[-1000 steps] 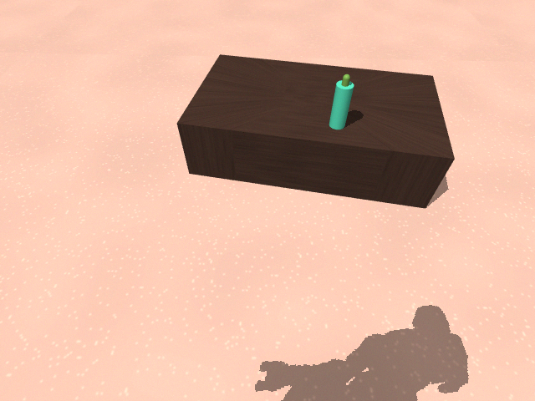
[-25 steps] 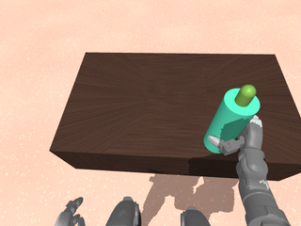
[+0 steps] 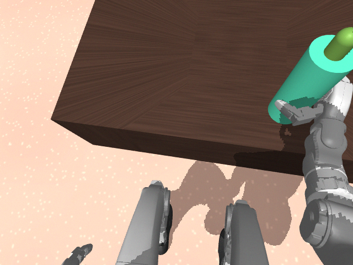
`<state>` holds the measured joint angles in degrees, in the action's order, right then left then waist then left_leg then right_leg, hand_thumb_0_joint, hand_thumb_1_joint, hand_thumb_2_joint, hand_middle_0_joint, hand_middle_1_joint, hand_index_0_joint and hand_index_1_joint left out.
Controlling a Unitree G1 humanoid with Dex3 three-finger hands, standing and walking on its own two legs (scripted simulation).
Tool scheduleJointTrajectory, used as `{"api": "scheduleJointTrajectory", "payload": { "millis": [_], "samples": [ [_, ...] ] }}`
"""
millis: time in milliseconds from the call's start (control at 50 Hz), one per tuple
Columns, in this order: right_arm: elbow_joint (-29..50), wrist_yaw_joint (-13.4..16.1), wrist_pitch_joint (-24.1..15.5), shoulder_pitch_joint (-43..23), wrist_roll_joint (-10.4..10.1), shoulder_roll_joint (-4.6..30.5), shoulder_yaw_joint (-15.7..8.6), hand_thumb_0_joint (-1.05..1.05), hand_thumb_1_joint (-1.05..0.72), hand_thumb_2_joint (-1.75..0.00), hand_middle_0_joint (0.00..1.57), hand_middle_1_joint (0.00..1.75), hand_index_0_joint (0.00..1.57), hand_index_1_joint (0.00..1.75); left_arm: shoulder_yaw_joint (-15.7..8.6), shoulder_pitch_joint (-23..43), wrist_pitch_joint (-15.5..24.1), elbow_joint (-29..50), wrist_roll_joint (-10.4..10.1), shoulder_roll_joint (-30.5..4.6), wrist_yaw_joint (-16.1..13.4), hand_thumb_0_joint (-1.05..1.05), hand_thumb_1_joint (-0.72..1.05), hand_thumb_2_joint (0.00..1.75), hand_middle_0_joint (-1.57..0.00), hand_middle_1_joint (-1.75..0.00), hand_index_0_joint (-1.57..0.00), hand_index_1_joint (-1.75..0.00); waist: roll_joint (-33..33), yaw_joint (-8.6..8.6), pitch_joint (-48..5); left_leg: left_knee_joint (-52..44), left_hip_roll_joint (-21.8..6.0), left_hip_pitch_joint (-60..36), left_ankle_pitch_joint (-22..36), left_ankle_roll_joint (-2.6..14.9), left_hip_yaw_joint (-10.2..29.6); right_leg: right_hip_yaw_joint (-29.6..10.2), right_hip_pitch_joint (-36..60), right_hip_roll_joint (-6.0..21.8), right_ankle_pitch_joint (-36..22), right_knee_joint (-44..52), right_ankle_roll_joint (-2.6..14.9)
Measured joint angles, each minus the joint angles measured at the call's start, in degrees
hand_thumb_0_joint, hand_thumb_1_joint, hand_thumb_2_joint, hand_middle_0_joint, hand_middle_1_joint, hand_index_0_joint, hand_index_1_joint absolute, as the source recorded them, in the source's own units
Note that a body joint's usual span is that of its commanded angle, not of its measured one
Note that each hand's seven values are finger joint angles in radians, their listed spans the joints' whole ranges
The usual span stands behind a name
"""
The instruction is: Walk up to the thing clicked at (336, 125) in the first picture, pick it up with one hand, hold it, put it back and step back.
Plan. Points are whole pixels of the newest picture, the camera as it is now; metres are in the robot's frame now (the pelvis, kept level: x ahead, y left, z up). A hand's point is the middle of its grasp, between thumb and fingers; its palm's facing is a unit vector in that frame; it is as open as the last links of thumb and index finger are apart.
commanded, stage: crouch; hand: right
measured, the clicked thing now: (308, 81) +0.49 -0.18 +0.03
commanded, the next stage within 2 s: lower in 0.54 s
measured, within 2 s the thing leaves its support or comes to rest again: neither
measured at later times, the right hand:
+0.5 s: hand (292, 97) +0.52 -0.19 -0.07, palm faces +0.19 +0.98 -0.04, open 10.6 cm
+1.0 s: hand (284, 104) +0.53 -0.20 -0.14, palm faces +0.18 +0.98 -0.05, open 10.6 cm
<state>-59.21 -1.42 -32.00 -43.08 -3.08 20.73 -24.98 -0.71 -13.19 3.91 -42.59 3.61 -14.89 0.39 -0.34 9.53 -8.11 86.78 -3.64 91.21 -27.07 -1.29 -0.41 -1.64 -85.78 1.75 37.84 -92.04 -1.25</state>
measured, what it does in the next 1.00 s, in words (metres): lowers itself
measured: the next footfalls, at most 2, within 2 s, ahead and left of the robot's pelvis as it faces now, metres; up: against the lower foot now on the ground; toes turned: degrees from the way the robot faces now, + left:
none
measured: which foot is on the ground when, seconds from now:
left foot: down 0.00-1.00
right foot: down 0.00-1.00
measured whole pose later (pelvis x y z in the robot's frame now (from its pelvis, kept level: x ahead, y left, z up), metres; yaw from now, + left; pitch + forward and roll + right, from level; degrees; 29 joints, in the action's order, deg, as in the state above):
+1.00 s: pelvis -0.02 -0.01 -0.11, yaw +0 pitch +38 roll +3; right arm -62.4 -1.5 -28.8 -54.0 0.2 26.6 -27.0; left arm 0.8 -12.1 1.0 -38.7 5.4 -17.7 1.2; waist -1.3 12.2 -6.3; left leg 106.6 -5.1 113.5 -30.4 -2.5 0.5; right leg -2.9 -108.7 -0.3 42.5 -113.7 -0.5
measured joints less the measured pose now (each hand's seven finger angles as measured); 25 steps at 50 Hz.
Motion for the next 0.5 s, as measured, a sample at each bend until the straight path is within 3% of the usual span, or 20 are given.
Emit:
{"api": "scheduleJointTrajectory", "payload": {
  "millis": [120, 500],
  "samples": [
    [-1.60, -0.28, 0.77, -2.47, 0.98, 1.63, -1.10, -0.02, 0.55, -1.09, 0.73, 1.07, 0.74, 1.09, 0.29, 0.42, -0.49, 0.45, 0.38, -0.07, 0.05, 0.01, 0.88, 0.92, -0.21, -0.30, -0.20, -0.30, -0.19, 0.71, -0.35, 3.06, -0.17, 3.98, -0.38, 0.00, -0.20, -0.52, -4.21, -0.20, 0.63, -3.51, -0.03],
    [-1.66, 0.13, 3.95, -7.60, 2.31, 4.02, -0.91, -0.02, 0.54, -1.09, 0.72, 1.08, 0.74, 1.10, 0.81, 1.72, -1.31, 2.40, 0.95, -1.37, -0.26, 0.01, 0.89, 0.91, -0.21, -0.30, -0.20, -0.30, -0.48, 1.56, 0.35, 10.85, -0.69, 13.20, -1.37, -0.61, 0.12, -1.03, -13.81, -0.95, 2.34, -12.35, 0.43]
  ]
}}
